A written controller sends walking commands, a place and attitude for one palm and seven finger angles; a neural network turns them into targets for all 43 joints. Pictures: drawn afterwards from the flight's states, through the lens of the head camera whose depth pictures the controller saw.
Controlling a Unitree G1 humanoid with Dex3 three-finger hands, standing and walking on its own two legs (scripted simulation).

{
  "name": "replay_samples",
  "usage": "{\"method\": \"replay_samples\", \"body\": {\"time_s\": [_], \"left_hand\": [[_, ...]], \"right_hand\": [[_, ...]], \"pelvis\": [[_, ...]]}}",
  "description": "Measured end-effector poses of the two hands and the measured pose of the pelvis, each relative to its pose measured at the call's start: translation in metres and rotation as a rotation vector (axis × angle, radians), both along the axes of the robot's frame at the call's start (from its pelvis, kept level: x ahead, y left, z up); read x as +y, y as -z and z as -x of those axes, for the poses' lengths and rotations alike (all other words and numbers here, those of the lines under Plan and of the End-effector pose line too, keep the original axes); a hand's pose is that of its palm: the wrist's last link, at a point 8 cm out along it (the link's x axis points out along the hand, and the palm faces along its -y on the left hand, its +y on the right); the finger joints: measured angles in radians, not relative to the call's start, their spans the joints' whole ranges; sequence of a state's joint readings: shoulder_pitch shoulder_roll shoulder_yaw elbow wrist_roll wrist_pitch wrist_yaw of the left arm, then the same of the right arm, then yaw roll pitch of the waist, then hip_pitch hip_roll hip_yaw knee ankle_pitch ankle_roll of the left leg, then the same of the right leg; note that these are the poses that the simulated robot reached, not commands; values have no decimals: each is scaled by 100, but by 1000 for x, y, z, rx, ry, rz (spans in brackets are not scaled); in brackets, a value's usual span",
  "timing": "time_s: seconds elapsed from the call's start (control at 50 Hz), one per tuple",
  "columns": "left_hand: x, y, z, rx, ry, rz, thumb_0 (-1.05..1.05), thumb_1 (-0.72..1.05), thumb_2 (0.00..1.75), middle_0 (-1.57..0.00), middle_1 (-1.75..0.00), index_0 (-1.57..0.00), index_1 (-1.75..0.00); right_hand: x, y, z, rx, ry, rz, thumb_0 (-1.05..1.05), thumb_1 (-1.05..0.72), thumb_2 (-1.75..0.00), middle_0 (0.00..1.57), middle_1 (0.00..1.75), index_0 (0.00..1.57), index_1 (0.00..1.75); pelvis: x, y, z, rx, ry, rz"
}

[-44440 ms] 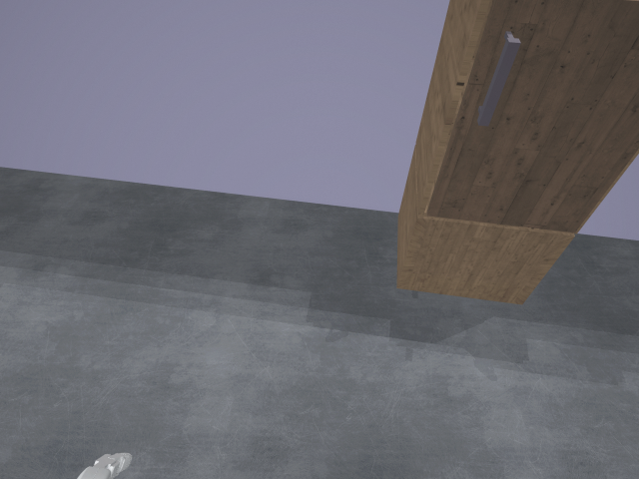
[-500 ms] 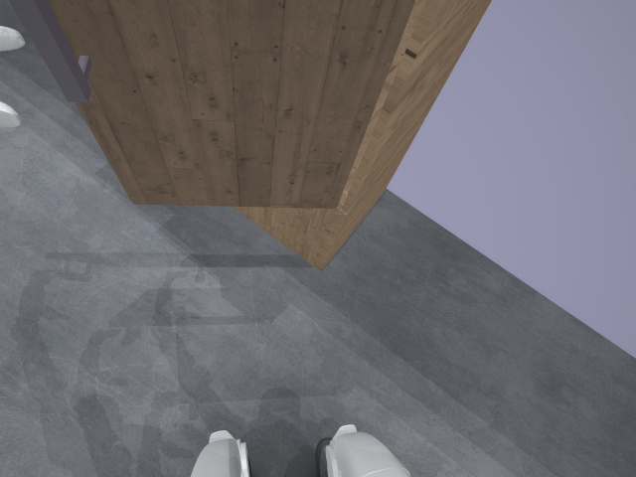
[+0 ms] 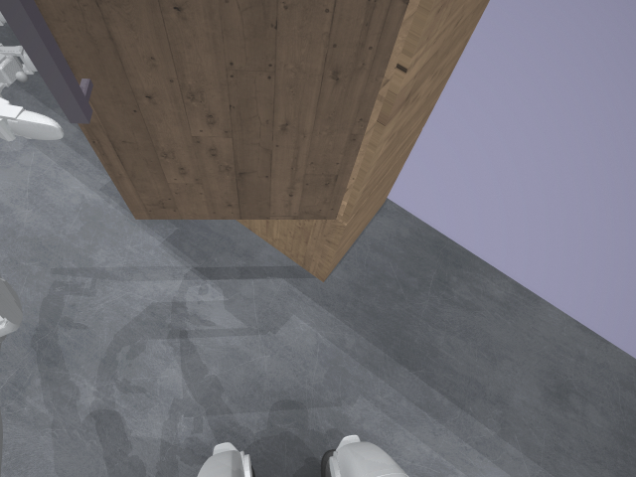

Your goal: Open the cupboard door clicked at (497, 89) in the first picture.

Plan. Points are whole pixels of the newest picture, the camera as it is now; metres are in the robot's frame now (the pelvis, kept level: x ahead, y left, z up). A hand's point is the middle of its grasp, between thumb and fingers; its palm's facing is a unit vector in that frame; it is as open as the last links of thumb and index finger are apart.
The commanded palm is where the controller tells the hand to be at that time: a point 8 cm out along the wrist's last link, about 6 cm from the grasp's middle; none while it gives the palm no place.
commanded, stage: slide the fingers in behind the handle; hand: left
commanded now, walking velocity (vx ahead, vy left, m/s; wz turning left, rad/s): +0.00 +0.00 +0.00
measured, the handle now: (50, 41) +0.59 +0.23 +0.14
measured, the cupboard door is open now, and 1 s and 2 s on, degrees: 39 40 42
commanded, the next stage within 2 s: close the thumb around the handle in 0.82 s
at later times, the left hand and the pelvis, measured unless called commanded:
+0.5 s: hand (60, 79) +0.53 +0.21 +0.14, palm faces -0.04 -1.00 +0.00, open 14.0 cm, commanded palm +0.51 +0.26 +0.13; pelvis +0.00 -0.01 +0.00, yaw +1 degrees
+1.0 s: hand (54, 80) +0.53 +0.22 +0.14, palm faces -0.06 -1.00 -0.01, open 13.9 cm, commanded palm +0.52 +0.26 +0.13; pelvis -0.01 -0.01 +0.00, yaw +0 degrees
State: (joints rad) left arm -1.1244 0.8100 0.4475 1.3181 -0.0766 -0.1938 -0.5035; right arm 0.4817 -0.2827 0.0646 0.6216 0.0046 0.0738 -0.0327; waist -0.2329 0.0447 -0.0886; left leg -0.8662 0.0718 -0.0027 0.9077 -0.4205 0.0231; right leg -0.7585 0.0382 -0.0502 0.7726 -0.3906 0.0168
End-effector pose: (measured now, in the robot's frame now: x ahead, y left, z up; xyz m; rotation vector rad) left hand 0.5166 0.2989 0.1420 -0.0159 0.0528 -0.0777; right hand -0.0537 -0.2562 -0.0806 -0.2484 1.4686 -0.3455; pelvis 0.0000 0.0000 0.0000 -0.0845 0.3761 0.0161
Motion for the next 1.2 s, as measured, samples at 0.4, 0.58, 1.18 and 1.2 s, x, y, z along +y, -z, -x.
{"method": "replay_samples", "body": {"time_s": [0.4, 0.58, 1.18, 1.2], "left_hand": [[-35, -1, 5, -28, -16, -22, -1, -50, 30, -29, -120, -30, -120], [-35, -2, 7, -11, -37, -30, -1, -50, 30, -28, -120, -30, -120], [-31, 2, 2, -14, -10, -7, -1, -20, 43, -32, -123, -32, -123], [-31, 2, 2, -10, -12, -6, -1, -16, 45, -32, -124, -32, -124]], "right_hand": [[-9, 6, -21, -77, -26, -17, 0, -91, -90, 20, 30, 20, 30], [-14, 7, -15, -78, -20, -19, 0, -91, -90, 20, 30, 20, 30], [-8, 2, -6, -45, -3, -4, 0, -91, -90, 20, 30, 20, 30], [-8, 2, -8, -50, -4, -6, 0, -91, -90, 20, 30, 20, 30]], "pelvis": [[-5, -2, 1, -26, -2, -13], [-10, -2, 6, -30, -3, -18], [-5, -3, 1, -21, 2, -12], [-4, -3, 1, -22, 2, -12]]}}
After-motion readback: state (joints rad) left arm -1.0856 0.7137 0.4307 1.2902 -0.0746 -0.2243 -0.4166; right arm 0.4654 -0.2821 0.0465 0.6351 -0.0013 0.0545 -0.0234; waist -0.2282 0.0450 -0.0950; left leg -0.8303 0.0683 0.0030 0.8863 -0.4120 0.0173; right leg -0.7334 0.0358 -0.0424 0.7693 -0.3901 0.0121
